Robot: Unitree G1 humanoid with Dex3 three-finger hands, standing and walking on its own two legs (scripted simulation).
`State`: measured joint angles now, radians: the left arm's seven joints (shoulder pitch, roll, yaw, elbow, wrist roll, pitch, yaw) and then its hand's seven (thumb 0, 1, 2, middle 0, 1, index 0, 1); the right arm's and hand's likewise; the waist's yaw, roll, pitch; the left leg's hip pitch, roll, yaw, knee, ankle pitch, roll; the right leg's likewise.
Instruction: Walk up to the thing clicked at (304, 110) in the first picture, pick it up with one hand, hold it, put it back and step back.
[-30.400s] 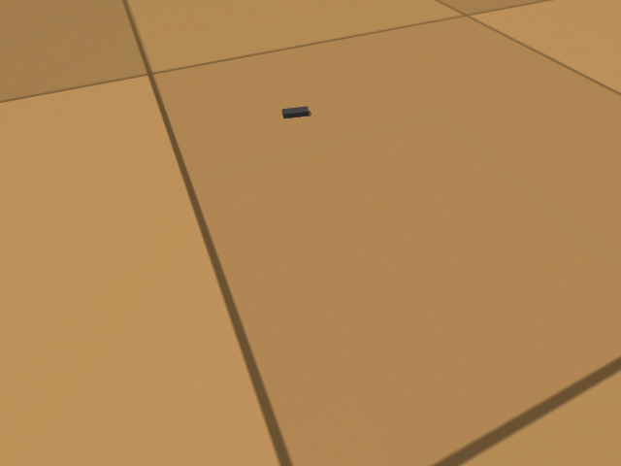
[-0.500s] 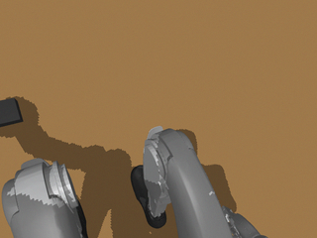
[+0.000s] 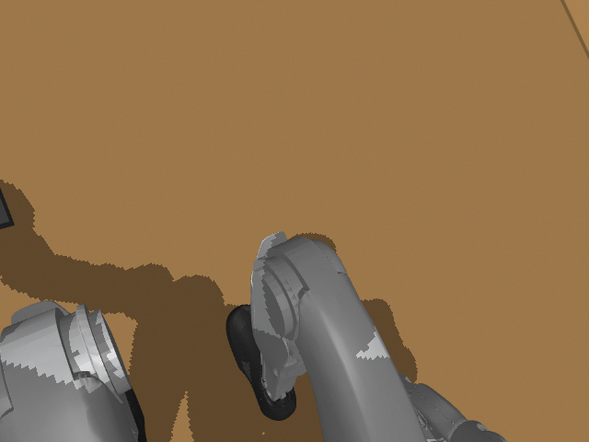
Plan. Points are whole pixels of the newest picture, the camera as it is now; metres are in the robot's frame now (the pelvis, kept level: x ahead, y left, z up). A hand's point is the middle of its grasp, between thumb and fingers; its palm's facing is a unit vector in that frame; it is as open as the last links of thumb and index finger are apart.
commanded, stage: rest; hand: left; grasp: from above
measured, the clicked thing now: out of the picture +0.43 +0.32 -0.28
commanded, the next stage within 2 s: open in 0.14 s
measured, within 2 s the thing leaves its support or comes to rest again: neither
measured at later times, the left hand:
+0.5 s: hand out of the picture +0.42 +0.32 -0.25, palm faces -0.45 -0.13 -0.89, open 9.4 cm
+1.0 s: hand out of the picture +0.42 +0.32 -0.25, palm faces -0.45 -0.14 -0.88, open 13.0 cm
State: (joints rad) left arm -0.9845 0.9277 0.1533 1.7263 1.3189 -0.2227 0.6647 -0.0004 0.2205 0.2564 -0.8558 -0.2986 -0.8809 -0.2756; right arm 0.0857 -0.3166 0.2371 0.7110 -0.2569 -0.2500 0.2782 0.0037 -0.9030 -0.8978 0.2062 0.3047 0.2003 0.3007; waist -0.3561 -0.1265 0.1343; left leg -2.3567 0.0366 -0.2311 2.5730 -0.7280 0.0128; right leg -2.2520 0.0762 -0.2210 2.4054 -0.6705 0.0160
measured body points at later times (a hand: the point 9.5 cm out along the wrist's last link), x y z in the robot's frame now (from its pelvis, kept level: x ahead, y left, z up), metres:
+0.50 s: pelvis +0.00 +0.00 +0.00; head +0.26 +0.13 +0.34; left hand +0.44 +0.32 -0.20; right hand +0.05 -0.25 -0.06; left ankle +0.06 +0.12 -0.26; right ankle +0.11 -0.10 -0.26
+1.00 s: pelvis +0.00 +0.00 +0.00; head +0.26 +0.13 +0.34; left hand +0.44 +0.33 -0.20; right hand +0.06 -0.25 -0.06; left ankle +0.06 +0.12 -0.26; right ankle +0.11 -0.10 -0.26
